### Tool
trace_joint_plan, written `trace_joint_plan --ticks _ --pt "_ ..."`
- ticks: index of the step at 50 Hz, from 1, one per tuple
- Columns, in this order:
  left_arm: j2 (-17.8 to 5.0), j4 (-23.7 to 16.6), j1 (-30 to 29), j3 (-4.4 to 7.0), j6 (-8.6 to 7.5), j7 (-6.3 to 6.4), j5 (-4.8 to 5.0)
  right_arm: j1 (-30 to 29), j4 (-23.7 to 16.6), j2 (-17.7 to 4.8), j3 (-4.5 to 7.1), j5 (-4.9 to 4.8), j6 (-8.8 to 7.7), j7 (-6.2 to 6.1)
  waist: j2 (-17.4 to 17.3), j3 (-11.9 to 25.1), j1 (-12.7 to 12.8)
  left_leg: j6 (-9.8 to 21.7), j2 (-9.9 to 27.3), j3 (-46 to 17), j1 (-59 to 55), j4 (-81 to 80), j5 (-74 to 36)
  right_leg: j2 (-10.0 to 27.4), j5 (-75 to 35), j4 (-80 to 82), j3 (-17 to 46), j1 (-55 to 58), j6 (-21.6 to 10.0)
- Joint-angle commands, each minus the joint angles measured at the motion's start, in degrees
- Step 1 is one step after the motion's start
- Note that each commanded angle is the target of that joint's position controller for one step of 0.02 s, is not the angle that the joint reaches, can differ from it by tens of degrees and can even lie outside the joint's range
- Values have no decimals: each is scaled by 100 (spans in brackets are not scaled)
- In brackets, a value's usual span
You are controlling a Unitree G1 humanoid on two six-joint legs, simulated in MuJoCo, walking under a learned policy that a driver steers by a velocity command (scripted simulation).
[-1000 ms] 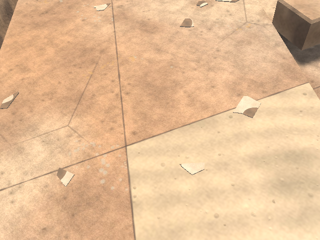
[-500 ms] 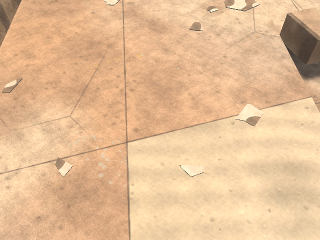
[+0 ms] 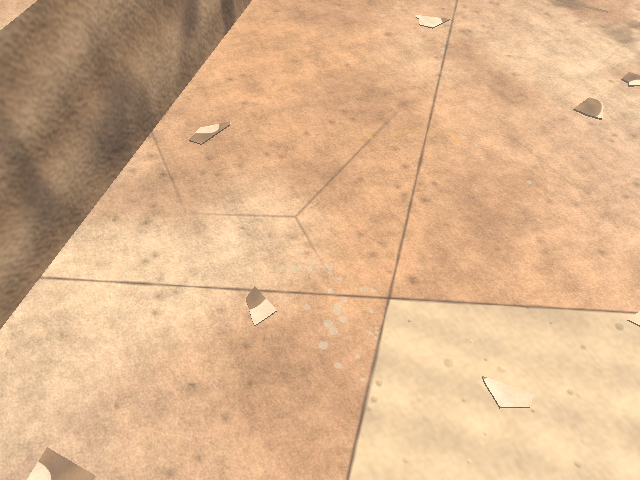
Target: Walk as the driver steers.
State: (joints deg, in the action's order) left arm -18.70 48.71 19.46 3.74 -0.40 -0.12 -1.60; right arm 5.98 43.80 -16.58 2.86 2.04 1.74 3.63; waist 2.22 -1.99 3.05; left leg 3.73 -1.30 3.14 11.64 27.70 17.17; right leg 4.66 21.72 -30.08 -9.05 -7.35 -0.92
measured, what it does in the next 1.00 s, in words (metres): walks ahead, turning right: right foot, then left foot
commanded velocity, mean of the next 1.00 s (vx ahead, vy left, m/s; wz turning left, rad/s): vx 0.46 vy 0.00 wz -0.39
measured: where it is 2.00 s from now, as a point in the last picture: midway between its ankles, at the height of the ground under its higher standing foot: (406, 372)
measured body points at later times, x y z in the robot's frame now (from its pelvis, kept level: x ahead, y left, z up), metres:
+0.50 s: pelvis +0.23 -0.01 -0.02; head +0.26 -0.01 +0.42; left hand +0.43 +0.21 -0.14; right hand +0.15 -0.25 -0.17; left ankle +0.01 +0.10 -0.68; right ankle +0.32 -0.06 -0.74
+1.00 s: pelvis +0.52 -0.05 -0.01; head +0.55 -0.07 +0.44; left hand +0.61 +0.23 -0.13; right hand +0.62 -0.36 -0.09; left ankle +0.68 -0.02 -0.74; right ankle +0.32 -0.06 -0.73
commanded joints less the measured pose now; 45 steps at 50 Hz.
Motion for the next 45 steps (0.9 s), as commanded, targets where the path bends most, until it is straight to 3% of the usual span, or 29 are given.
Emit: trace_joint_plan --ticks 1,2,3,4,6,8,12,17,19,21,22,23,24,25,26,28,29,31,34,41,45 --pt "-28 -678 -719 -91 -73 -73 -79 2011 298 -1534 327 6 -240 -252 -1889 78 -1053 956 2501 -3826 -2424 -2144 1729 -490 1200 -2489 233 -3719 -258" --pt "-512 -612 -850 28 -55 -87 -50 1746 301 -1232 272 -28 -258 -299 -957 -347 -950 1064 2382 -3185 -1985 -1931 1235 -89 809 -2992 939 -3723 -340" --pt "-494 -466 -701 45 -97 -186 91 1361 228 -880 148 -12 -311 -313 -781 -478 -690 879 1985 -2539 -1722 -1912 766 -40 217 -3027 1180 -3541 -383" --pt "-478 -289 -477 47 -134 -230 151 1100 196 -672 86 2 -365 -333 -749 -523 -508 639 1653 -1889 -1609 -2001 101 -31 -213 -2934 1282 -3360 -356" --pt "-438 -46 -227 60 -89 -249 45 981 205 -539 23 -4 -483 -391 -809 -338 -382 362 1338 -1040 -1597 -1932 -1373 -170 -708 -3130 1289 -3116 -276" --pt "-287 -13 -238 45 -46 -258 31 1187 323 -518 8 -49 -566 -375 -707 -272 -340 291 1317 -558 -1571 -1837 -2518 -250 -936 -3336 1261 -3206 -211" --pt "-81 -215 -889 -14 -17 -303 23 1456 534 -342 -59 -47 -634 -378 -688 -584 -416 254 1269 -14 -1409 -2047 -3134 -289 -1448 -2875 1043 -3619 -89" --pt "257 -597 -1760 -214 -53 -397 -12 1686 826 -361 -109 -86 -670 -464 -636 -729 -523 173 1262 562 -1430 -1974 -4323 -397 -1826 -1162 224 -3044 -239" --pt "186 -627 -1617 -209 -42 -367 -5 1728 920 -513 -98 -85 -674 -524 -728 -446 -370 79 1356 731 -1736 -1425 -6056 -674 -1619 -784 -29 -2453 -503" --pt "-15 -437 -860 -131 -33 -319 -20 1597 914 -733 -44 -54 -615 -608 -906 77 31 30 1485 842 -1926 -232 -7442 -970 -1137 -746 -107 -1653 -788" --pt "-184 -253 -225 -51 -50 -289 -22 1492 863 -836 -10 -25 -566 -616 -923 464 307 73 1551 813 -1768 709 -7352 -1066 -910 -620 25 -953 -958" --pt "-362 -17 540 58 -95 -239 -63 1352 786 -893 8 -38 -538 -582 -762 850 691 108 1443 847 -1181 2006 -6312 -1113 -932 -114 270 142 -1155" --pt "-838 65 1028 228 -80 -133 -94 1361 636 -673 -39 -35 -572 -510 2 1236 819 52 940 936 -42 3970 -3311 -75 -132 280 1694 1218 -1542" --pt "-1296 -112 524 343 -26 -111 -34 1553 261 -203 -102 -107 -631 -378 1193 1574 177 -215 -356 208 2345 5921 1243 1332 -211 966 5093 2430 -2480" --pt "-1161 -87 374 361 -21 -125 165 1039 157 -570 -59 -51 -708 -356 163 1330 379 -104 3 -771 2916 6004 791 1317 -209 1410 5022 2176 -2482" --pt "-575 -78 -97 214 -57 -70 129 941 102 -544 -73 -105 -817 -341 -583 82 -118 -115 507 -683 2701 4961 102 1025 -1046 1728 3820 580 -2021" --pt "-441 -88 -279 164 -114 -39 121 928 100 -497 -78 -19 -740 -356 -665 -88 -304 -204 638 -697 2385 4569 91 713 -1587 1750 3389 77 -1835" --pt "-379 -102 -382 116 -231 -24 148 1142 116 -381 -112 110 -507 -322 -450 -7 -506 -409 721 -616 1944 4092 57 356 -2285 1849 2822 -398 -1722" --pt "-578 -46 -154 165 -323 -40 167 739 -107 -317 -126 108 -359 -286 -243 -58 -445 -638 773 -399 2137 3324 -418 66 -2511 1963 2497 -602 -1608" --pt "-615 56 687 197 -272 10 156 -734 -659 -344 -152 43 -377 -233 90 -63 190 -726 532 -348 2873 1588 -1634 -47 -3039 1636 2719 434 -1198" --pt "-688 25 841 216 -257 78 73 -1201 -923 -391 -196 -9 -471 -209 207 -58 296 -567 268 -365 2638 837 -1483 117 -3754 1237 3008 880 -1165"
Velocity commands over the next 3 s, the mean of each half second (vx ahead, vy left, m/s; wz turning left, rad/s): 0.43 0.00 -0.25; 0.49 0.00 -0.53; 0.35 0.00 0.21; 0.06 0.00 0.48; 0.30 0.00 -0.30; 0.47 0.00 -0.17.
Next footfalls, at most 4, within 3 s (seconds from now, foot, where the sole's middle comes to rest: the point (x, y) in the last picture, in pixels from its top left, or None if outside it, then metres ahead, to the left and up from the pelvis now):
0.46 right None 0.35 -0.07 -0.77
1.00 left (354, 381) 0.72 -0.04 -0.77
1.46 right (457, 351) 0.81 -0.28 -0.77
1.92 left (359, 359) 0.77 -0.05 -0.77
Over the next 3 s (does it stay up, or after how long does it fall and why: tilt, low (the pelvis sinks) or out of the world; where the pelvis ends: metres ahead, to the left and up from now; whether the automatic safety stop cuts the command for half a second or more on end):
stays up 1.04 -0.33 -0.01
